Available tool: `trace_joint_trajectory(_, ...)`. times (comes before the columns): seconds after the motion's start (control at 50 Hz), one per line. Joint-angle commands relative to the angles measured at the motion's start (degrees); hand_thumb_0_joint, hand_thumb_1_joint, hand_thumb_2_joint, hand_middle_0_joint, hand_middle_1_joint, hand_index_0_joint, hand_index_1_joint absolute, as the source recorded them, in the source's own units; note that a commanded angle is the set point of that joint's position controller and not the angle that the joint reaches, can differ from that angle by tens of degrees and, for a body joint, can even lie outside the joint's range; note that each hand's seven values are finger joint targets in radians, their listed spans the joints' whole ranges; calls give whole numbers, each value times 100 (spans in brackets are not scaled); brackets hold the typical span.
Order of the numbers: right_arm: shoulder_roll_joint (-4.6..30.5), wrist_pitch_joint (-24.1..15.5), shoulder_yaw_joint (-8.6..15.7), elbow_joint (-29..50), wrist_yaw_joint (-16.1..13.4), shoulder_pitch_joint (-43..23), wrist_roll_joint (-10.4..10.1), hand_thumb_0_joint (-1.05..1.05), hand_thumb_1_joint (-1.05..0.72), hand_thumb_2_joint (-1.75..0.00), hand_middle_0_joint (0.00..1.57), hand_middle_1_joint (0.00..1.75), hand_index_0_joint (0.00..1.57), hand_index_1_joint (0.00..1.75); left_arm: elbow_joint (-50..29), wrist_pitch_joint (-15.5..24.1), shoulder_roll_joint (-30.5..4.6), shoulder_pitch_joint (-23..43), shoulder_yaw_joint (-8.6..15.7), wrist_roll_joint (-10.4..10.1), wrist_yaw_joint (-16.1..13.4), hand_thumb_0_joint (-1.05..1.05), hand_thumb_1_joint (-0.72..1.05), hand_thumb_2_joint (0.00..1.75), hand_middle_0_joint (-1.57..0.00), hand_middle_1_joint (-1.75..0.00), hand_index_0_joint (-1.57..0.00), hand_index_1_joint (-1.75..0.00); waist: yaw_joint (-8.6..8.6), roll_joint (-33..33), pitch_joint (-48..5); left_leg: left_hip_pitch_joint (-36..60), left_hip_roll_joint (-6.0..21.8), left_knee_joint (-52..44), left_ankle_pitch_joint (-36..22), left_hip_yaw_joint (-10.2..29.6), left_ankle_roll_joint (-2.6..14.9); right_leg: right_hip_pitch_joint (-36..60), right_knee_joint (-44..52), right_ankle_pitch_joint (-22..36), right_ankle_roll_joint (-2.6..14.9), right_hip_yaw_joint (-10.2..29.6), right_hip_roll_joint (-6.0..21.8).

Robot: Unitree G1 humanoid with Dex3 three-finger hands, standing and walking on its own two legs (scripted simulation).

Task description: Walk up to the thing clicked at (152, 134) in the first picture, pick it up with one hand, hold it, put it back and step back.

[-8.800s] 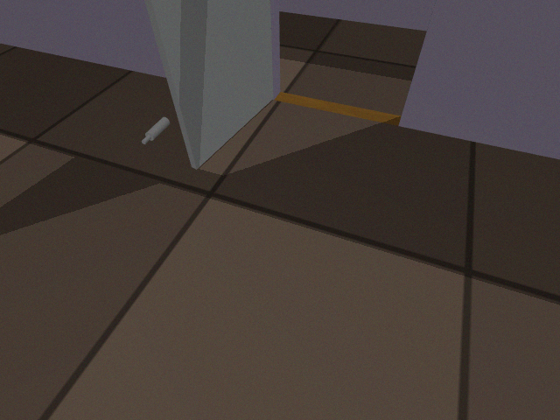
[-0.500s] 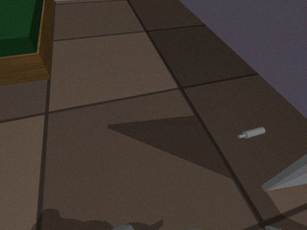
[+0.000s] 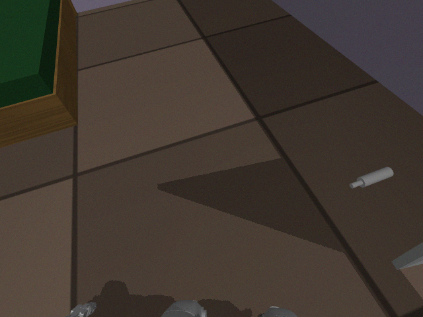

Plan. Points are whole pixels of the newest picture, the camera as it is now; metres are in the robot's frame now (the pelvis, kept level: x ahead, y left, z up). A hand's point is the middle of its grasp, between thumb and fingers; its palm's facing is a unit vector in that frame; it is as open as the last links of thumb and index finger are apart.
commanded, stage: walk up
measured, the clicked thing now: (370, 178) +0.84 -0.72 -0.74
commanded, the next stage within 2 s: stand in 0.98 s
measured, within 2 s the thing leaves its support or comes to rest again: neither
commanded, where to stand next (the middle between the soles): +0.10 +0.01 m, yaw +0 degrees
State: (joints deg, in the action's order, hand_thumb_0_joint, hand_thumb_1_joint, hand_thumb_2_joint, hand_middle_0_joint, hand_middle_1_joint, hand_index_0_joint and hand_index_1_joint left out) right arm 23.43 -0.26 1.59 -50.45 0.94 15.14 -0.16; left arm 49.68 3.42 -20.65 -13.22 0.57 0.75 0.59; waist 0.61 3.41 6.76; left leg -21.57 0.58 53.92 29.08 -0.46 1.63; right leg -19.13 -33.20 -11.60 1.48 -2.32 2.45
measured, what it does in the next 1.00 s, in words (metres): steps on the spot: left foot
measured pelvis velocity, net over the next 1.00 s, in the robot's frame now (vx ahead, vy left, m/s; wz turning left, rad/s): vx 0.04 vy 0.02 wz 0.03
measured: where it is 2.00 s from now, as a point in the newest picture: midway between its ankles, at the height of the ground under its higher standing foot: outside the picture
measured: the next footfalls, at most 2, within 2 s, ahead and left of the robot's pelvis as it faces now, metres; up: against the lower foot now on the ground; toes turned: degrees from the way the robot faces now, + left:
left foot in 0.16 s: +0.09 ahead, +0.15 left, +0.00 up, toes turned +2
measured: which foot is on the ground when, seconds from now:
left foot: up 0.00-0.14, down 0.16-1.00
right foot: down 0.00-1.00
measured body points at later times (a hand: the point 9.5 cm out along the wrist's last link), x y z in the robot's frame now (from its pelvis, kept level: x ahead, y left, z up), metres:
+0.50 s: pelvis +0.03 +0.02 +0.01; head +0.04 +0.04 +0.46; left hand +0.08 +0.33 -0.13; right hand +0.14 -0.28 -0.11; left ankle +0.05 +0.15 -0.73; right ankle +0.07 -0.11 -0.73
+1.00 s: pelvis +0.04 +0.02 +0.02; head +0.05 +0.01 +0.47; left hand +0.11 +0.32 -0.11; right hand +0.14 -0.28 -0.11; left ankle +0.05 +0.15 -0.73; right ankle +0.07 -0.11 -0.73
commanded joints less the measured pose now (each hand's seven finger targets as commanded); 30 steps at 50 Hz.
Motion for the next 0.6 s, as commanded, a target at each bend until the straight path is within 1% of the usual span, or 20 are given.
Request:
trace_joint_trajectory(0.0, 977, -83, 294, 1, -69, 509, 27, 0, -90, -90, 20, 30, 20, 30, -268, 42, -1554, 17, 445, 36, -130, 0, 90, 90, -20, -30, -20, -30, 4, -1392, -764, -94, 152, -576, -460, 70, -120, 551, 1249, 313, 917, 1137, 1010)
trace_joint_trajectory(0.04, 880, -112, 255, -69, -84, 348, 39, 0, -90, -90, 20, 30, 20, 30, -257, 0, -1576, 95, 454, 55, -124, 0, 90, 90, -20, -30, -20, -30, 54, -1570, -847, 124, 129, -1187, -572, -37, -161, 606, 1027, 719, 941, 1000, 1038)
trace_joint_trajectory(0.06, 856, -138, 250, -130, -100, 306, 44, 0, -90, -90, 20, 30, 20, 30, -233, -34, -1561, 190, 452, 28, -121, 0, 90, 90, -20, -30, -20, -30, 36, -1555, -875, 261, 107, -1454, -724, -77, -182, 589, 883, 886, 946, 941, 1063)
trace_joint_trajectory(0.08, 857, -167, 259, -204, -117, 282, 48, 0, -90, -90, 20, 30, 20, 30, -220, -72, -1569, 279, 438, 9, -110, 0, 90, 90, -20, -30, -20, -30, -18, -1456, -907, 568, 44, -1788, -1062, -151, -172, 410, 673, 964, 894, 845, 1040)
trace_joint_trajectory(0.1, 828, -193, 260, -302, -137, 351, 58, 0, -90, -90, 20, 30, 20, 30, -215, -118, -1532, 403, 426, -41, -100, 0, 90, 90, -20, -30, -20, -30, -108, -1324, -937, 928, -14, -2220, -1529, -245, -156, 209, 452, 844, 797, 771, 1011)
trace_joint_trajectory(0.12, 871, -215, 282, -386, -166, 384, 101, 0, -90, -90, 20, 30, 20, 30, -204, -166, -1413, 515, 372, -85, -88, 0, 90, 90, -20, -30, -20, -30, -193, -1135, -872, 1215, 27, -2528, -1916, -152, -112, -153, 320, 581, 634, 778, 1014)
trace_joint_trajectory(0.14, 1037, -240, 312, -374, -180, 232, 142, 0, -90, -90, 20, 30, 20, 30, -195, -202, -1212, 490, 292, -116, -76, 0, 90, 90, -20, -30, -20, -30, -160, -742, -768, 1386, 294, -2761, -2077, 272, -27, -522, 253, 232, 415, 726, 886)
trace_joint_trajectory(0.16, 1265, -275, 337, -298, -191, -55, 190, 0, -90, -90, 20, 30, 20, 30, -163, -229, -1007, 450, 232, -156, -69, 0, 90, 90, -20, -30, -20, -30, -17, -69, -716, 1134, 997, -3198, -2036, 1294, 174, -588, -28, -337, 175, 498, 491)
trace_joint_trajectory(0.18, 1525, -296, 325, -183, -169, -595, 108, 0, -90, -90, 20, 30, 20, 30, 7, -275, -1069, 325, 254, -199, -85, 0, 90, 90, -20, -30, -20, -30, 178, 411, -579, 212, 1614, -3632, -1166, 2071, 610, 26, -264, -1165, 1, 193, -8)
trace_joint_trajectory(0.2, 1501, -268, 313, -223, -139, -901, 65, 0, -90, -90, 20, 30, 20, 30, 271, -305, -1270, 325, 331, -143, -98, 0, 90, 90, -20, -30, -20, -30, 199, 416, -356, -533, 1607, -3644, -610, 1942, 766, 746, -497, -1369, 44, 289, 51)
trace_joint_trajectory(0.22, 1322, -249, 224, -271, -134, -959, 78, 0, -90, -90, 20, 30, 20, 30, 312, -269, -1287, 352, 325, -99, -81, 0, 90, 90, -20, -30, -20, -30, 241, 252, -365, -516, 1353, -3493, -702, 1570, 590, 898, -78, -1142, 61, 403, 122)
trace_joint_trajectory(0.24, 1181, -246, 169, -342, -123, -909, 73, 0, -90, -90, 20, 30, 20, 30, 398, -249, -1223, 397, 302, -103, -55, 0, 90, 90, -20, -30, -20, -30, 234, 291, -377, -338, 1021, -3428, -748, 1135, 340, 869, 342, -808, 95, 429, 189)
trace_joint_trajectory(0.26, 1083, -254, 124, -379, -119, -929, 71, 0, -90, -90, 20, 30, 20, 30, 448, -215, -1244, 451, 290, -104, -38, 0, 90, 90, -20, -30, -20, -30, 184, 379, -404, -164, 816, -3345, -973, 950, 167, 828, 486, -405, 98, 505, 258)
trace_joint_trajectory(0.28, 1073, -260, 117, -429, -111, -937, 65, 0, -90, -90, 20, 30, 20, 30, 528, -195, -1267, 470, 280, -112, -36, 0, 90, 90, -20, -30, -20, -30, 145, 460, -466, -30, 751, -3266, -1191, 909, 86, 887, 602, -146, 105, 531, 292)
trace_joint_trajectory(0.34, 1082, -237, 90, -584, -90, -980, 42, 0, -90, -90, 20, 30, 20, 30, 721, -194, -1243, 626, 213, -115, -34, 0, 90, 90, -20, -30, -20, -30, 64, 483, -663, 278, 795, -3557, -817, 996, 90, 904, 817, -385, 60, 500, 303)
trace_joint_trajectory(0.38, 1077, -240, 77, -662, -99, -1070, 59, 0, -90, -90, 20, 30, 20, 30, 804, -196, -1218, 802, 188, -115, -13, 0, 90, 90, -20, -30, -20, -30, 42, 323, -675, 431, 818, -3692, -905, 988, 79, 919, 904, -264, -3, 428, 287)
trace_joint_trajectory(0.4, 1073, -244, 70, -697, -103, -1125, 37, 0, -90, -90, 20, 30, 20, 30, 897, -189, -1204, 734, 184, -123, -13, 0, 90, 90, -20, -30, -20, -30, 94, 259, -707, 562, 828, -3591, -1250, 958, 74, 992, 995, -135, -1, 435, 326)
trace_joint_trajectory(0.44, 1021, -243, 55, -766, -111, -1173, 11, 0, -90, -90, 20, 30, 20, 30, 1005, -164, -1228, 850, 170, -108, -16, 0, 90, 90, -20, -30, -20, -30, 33, -11, -769, 768, 742, -3452, -1886, 812, 40, 1034, 1199, 301, 9, 522, 429)
trace_joint_trajectory(0.52, 1019, -230, 75, -894, -119, -1210, -13, 0, -90, -90, 20, 30, 20, 30, 1154, -129, -1220, 911, 151, -108, -22, 0, 90, 90, -20, -30, -20, -30, -44, -297, -1011, 1311, 690, -3351, -2556, 628, 16, 1092, 1387, 882, -29, 532, 557)
trace_joint_trajectory(0.58, 987, -204, 89, -982, -118, -1270, -26, 0, -90, -90, 20, 30, 20, 30, 1273, -130, -1178, 962, 158, -115, -37, 0, 90, 90, -20, -30, -20, -30, -47, -427, -1072, 1486, 696, -3385, -2838, 584, 7, 1134, 1457, 1014, -58, 498, 572)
